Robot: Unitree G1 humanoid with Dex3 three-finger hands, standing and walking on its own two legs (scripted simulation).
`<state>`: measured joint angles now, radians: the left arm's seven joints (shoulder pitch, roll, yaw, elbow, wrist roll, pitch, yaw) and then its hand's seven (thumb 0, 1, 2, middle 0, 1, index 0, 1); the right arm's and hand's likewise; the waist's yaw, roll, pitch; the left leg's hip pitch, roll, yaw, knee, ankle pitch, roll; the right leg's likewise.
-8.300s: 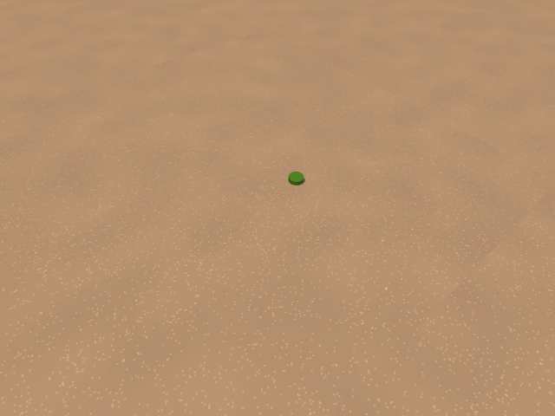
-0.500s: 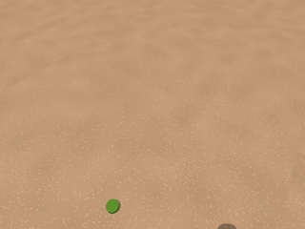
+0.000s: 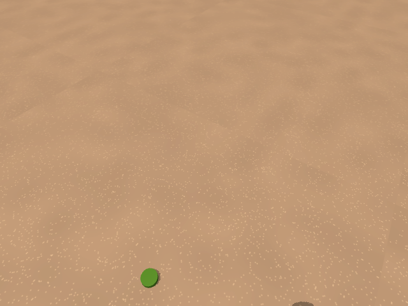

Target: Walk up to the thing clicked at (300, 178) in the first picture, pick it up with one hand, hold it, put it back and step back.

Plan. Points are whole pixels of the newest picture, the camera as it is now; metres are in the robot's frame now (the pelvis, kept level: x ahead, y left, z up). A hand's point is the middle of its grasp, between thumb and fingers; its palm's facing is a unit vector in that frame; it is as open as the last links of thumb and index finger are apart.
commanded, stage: stand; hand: left
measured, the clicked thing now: (149, 277) +0.40 +0.25 -0.77
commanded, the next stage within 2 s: none
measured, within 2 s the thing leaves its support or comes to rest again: neither
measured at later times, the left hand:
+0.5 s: hand out of the picture +0.07 +0.26 -0.16, palm faces -0.03 -0.94 -0.35, open 7.4 cm
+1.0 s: hand out of the picture +0.07 +0.26 -0.16, palm faces -0.03 -0.94 -0.35, open 7.4 cm
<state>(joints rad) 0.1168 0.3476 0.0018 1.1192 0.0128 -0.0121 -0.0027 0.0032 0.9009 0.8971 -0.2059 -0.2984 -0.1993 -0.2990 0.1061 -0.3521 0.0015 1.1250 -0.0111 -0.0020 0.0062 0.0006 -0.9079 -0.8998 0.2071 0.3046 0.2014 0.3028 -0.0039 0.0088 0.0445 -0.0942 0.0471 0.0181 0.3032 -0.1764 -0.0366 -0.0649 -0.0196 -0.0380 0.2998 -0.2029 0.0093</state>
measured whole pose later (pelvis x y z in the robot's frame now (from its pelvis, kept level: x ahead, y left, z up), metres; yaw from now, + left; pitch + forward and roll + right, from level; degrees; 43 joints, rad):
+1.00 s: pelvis +0.00 +0.00 +0.00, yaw +0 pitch -2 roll +0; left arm 0.13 0.35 0.00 1.12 0.01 -0.01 0.00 0.00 0.90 0.90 -0.21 -0.30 -0.20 -0.30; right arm 0.12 -0.35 0.00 1.13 -0.01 0.00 0.01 0.00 -0.91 -0.90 0.21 0.30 0.20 0.30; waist 0.00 0.01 0.05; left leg -0.10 0.04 0.02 0.30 -0.17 -0.03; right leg -0.07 -0.03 -0.03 0.30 -0.20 0.01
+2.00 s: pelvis +0.00 +0.00 +0.00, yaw +0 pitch -2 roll +0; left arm 0.13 0.35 0.00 1.12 0.01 -0.01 0.00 0.00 0.90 0.90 -0.21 -0.30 -0.20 -0.30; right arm 0.12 -0.35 0.00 1.13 -0.01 -0.01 0.01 0.00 -0.91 -0.90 0.21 0.30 0.20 0.30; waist 0.00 0.01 0.05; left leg -0.09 0.04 0.02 0.30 -0.18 -0.03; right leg -0.07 -0.03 -0.03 0.31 -0.21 0.02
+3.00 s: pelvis +0.00 +0.00 +0.00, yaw +0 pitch -2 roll +0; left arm 0.13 0.35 0.00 1.12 0.01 -0.01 -0.01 0.00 0.90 0.90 -0.21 -0.30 -0.20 -0.30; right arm 0.12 -0.35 0.00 1.13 -0.01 -0.01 0.01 0.00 -0.91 -0.90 0.21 0.30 0.20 0.30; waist 0.00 0.01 0.05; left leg -0.10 0.04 0.02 0.30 -0.17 -0.03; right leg -0.07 -0.02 -0.03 0.31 -0.21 0.01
